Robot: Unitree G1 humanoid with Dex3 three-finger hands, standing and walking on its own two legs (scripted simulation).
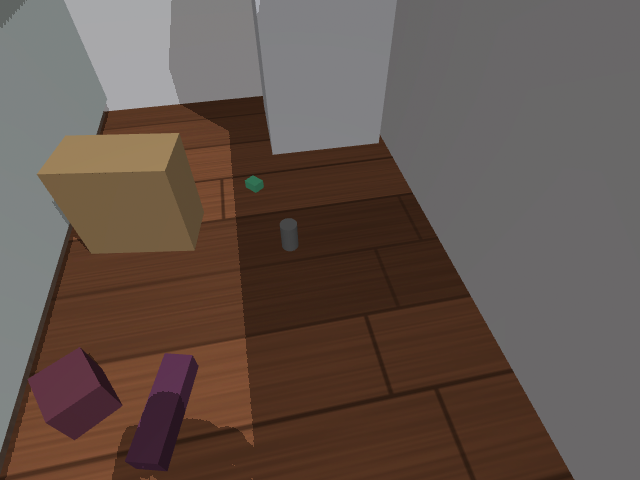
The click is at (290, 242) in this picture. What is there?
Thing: squat round
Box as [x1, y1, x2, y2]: [280, 218, 298, 250]
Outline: 286,218 280,222 282,247 286,250 293,250 298,245 296,222 291,218
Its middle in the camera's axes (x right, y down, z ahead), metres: -0.14 -0.04 +1.64
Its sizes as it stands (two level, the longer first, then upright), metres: 0.073 0.073 0.131
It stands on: the floor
